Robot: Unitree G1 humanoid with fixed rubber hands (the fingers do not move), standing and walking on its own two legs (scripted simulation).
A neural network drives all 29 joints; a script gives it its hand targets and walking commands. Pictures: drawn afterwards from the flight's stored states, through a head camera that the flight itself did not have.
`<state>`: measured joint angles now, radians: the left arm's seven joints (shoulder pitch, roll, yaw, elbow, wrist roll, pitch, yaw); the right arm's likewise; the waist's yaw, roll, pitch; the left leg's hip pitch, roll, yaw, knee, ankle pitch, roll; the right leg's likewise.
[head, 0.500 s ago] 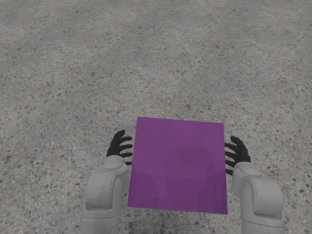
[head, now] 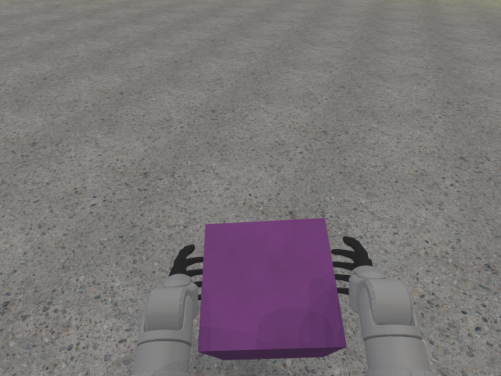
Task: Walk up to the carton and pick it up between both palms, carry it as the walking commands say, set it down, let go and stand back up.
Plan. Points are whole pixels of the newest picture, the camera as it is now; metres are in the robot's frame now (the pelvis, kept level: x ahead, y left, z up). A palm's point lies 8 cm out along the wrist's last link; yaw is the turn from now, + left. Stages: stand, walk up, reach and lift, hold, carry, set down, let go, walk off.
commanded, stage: carry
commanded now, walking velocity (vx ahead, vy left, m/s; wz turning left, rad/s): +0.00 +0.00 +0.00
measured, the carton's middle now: (269, 296) +0.31 +0.00 -0.06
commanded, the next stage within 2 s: hold in 1.82 s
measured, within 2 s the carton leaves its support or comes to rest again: neither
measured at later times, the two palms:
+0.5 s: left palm (145, 292) +0.25 +0.20 +0.05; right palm (330, 296) +0.26 -0.09 +0.03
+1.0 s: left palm (171, 331) +0.19 +0.15 +0.04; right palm (370, 328) +0.21 -0.14 +0.04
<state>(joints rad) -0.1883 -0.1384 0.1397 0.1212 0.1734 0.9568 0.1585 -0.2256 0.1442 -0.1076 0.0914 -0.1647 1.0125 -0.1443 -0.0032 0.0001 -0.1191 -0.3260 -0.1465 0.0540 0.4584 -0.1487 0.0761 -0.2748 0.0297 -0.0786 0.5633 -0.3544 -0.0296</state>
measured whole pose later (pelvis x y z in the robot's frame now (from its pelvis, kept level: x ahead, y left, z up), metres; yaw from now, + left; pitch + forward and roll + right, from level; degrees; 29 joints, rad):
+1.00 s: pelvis -0.08 +0.00 +0.00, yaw +2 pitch +2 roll +1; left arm -0.18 -0.14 0.11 0.03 0.16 0.85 0.18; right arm -0.22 0.14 -0.10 0.05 -0.15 0.87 -0.15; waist -0.01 0.00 -0.04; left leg -0.39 -0.03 -0.07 0.52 -0.16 -0.01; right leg -0.37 0.00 -0.10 0.58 -0.25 -0.06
